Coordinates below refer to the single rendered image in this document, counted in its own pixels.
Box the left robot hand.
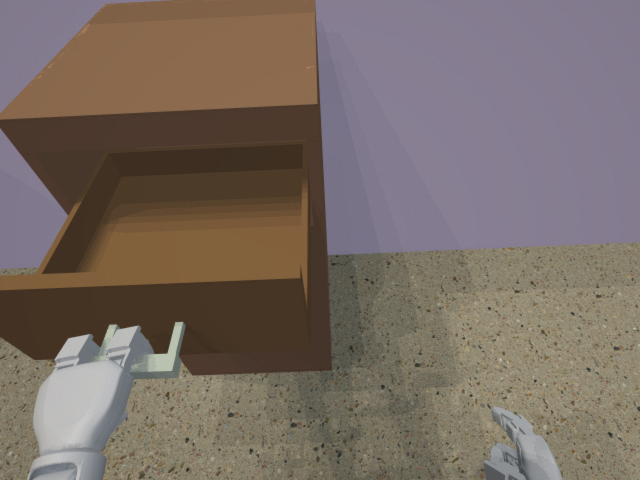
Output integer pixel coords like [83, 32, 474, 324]
[33, 326, 155, 456]

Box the right robot hand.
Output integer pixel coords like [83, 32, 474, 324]
[484, 407, 563, 480]

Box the handle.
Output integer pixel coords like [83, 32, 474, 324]
[91, 322, 186, 379]

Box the robot left forearm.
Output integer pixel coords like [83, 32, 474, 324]
[27, 448, 107, 480]

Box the drawer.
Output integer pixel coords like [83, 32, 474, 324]
[0, 141, 311, 360]

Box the cabinet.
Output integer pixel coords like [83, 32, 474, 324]
[0, 0, 332, 376]

